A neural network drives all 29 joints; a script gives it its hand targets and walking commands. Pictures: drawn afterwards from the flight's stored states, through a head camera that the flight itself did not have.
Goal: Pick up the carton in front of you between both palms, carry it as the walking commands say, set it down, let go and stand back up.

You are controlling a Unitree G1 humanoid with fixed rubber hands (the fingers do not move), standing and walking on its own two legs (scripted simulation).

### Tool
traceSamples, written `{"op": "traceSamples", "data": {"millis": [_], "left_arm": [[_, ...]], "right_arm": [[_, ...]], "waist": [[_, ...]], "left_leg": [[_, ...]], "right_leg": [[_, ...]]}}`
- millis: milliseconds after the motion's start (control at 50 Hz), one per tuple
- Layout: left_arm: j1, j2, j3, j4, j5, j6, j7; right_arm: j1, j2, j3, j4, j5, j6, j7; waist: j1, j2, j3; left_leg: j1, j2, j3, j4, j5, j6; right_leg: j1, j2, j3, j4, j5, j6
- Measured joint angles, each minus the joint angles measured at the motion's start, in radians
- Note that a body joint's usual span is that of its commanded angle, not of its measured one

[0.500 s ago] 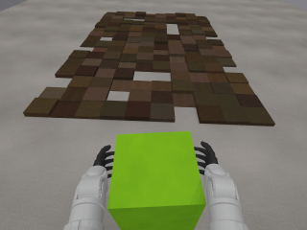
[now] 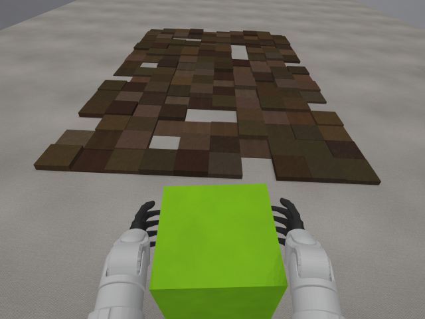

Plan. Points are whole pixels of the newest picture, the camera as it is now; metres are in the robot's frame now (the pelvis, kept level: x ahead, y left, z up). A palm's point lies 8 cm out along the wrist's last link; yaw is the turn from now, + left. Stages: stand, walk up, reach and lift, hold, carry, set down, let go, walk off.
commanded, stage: reach and lift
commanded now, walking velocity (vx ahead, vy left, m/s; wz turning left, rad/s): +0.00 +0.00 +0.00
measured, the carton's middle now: (217, 258) +0.29 -0.01 -0.04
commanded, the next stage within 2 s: hold in 0.10 s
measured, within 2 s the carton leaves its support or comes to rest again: neither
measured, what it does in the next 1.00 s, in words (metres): stands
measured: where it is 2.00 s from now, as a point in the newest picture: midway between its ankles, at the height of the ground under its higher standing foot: outside the picture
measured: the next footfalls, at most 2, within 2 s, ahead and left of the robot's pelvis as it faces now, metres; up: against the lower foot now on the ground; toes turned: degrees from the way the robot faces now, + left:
none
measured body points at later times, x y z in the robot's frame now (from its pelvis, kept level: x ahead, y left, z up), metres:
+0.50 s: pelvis +0.00 +0.00 +0.00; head -0.07 +0.00 +0.45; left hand +0.29 +0.15 +0.04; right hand +0.29 -0.15 +0.06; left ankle +0.02 +0.13 -0.74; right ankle +0.01 -0.13 -0.74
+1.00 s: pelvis -0.01 +0.00 +0.00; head -0.07 +0.00 +0.45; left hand +0.29 +0.15 +0.04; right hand +0.30 -0.15 +0.06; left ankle +0.02 +0.13 -0.74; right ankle +0.01 -0.13 -0.74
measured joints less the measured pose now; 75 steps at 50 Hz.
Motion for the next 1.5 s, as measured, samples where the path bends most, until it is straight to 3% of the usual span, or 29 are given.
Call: {"op": "traceSamples", "data": {"millis": [140,320,780,1380,1500], "left_arm": [[-0.011,-0.003,0.014,0.009,0.007,0.011,-0.003],[0.061,0.014,-0.061,-0.098,-0.029,0.066,0.005],[0.024,0.006,-0.028,-0.066,-0.006,0.083,-0.005],[0.042,0.01,-0.05,-0.095,-0.011,0.093,-0.003],[0.088,0.019,-0.076,-0.181,-0.041,0.12,0.009]], "right_arm": [[-0.021,0.006,-0.018,0.014,-0.01,0.016,0.002],[0.054,-0.013,0.065,-0.102,0.027,0.078,-0.011],[0.005,-0.001,0.028,-0.061,-0.008,0.094,0.005],[0.033,-0.008,0.051,-0.093,0.009,0.098,-0.002],[0.062,-0.015,0.097,-0.153,0.038,0.121,-0.017]], "waist": [[0.003,0.001,0.004],[-0.001,-0.002,-0.005],[-0.004,-0.003,0.005],[0.003,-0.004,0.007],[0.009,-0.004,-0.091]], "left_leg": [[0.008,0.002,0.003,0.011,-0.008,0.0],[0.057,0.005,0.003,-0.048,0.017,0.001],[0.046,0.003,0.013,-0.012,0.011,0.002],[0.055,0.009,0.021,-0.036,0.016,0.003],[-0.082,0.03,0.074,0.063,-0.093,0.006]], "right_leg": [[0.009,0.003,0.0,0.007,-0.004,-0.002],[0.057,-0.003,0.001,-0.052,0.021,0.0],[0.044,-0.001,0.003,-0.015,0.016,0.002],[0.05,0.0,0.004,-0.038,0.023,0.0],[-0.108,-0.027,-0.055,0.094,-0.133,-0.01]]}}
